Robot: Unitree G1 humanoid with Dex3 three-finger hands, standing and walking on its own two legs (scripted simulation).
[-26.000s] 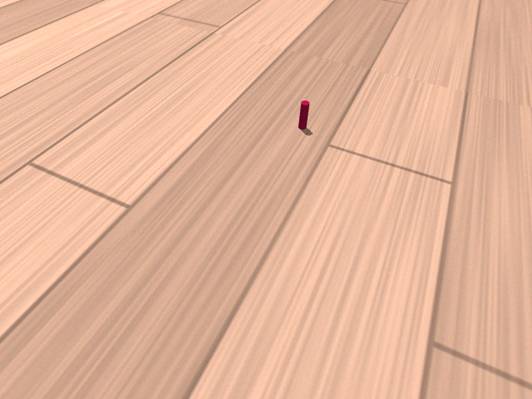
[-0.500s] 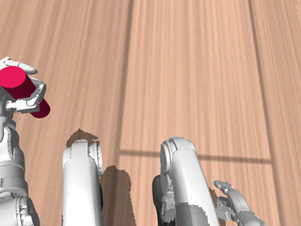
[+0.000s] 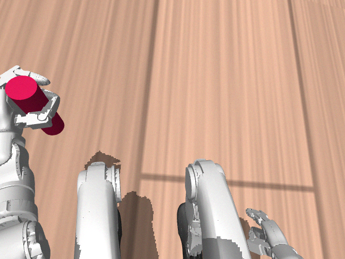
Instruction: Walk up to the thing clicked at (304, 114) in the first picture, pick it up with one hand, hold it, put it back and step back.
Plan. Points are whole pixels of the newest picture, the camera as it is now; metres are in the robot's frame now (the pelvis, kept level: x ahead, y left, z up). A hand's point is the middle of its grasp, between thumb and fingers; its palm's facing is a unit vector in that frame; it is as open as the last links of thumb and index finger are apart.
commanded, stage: settle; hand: left
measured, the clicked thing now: (40, 110) +0.43 +0.27 -0.06
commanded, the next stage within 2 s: lift in 0.04 s
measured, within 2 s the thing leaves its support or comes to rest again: neither
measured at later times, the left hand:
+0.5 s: hand (32, 99) +0.42 +0.25 +0.02, palm faces +0.12 -0.99 -0.03, open 6.7 cm
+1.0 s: hand out of the picture +0.39 +0.24 +0.18, palm faces +0.14 -0.99 -0.02, open 6.7 cm
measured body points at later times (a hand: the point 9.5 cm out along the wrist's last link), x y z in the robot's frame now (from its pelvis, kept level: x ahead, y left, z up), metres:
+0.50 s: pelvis +0.00 +0.00 +0.03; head +0.19 +0.05 +0.43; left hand +0.41 +0.31 +0.02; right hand +0.15 -0.26 -0.09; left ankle +0.09 +0.14 -0.34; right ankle +0.09 -0.12 -0.34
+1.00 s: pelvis +0.02 +0.01 +0.16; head +0.18 +0.04 +0.57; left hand +0.38 +0.29 +0.18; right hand +0.21 -0.24 +0.04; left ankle +0.09 +0.14 -0.34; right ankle +0.09 -0.12 -0.34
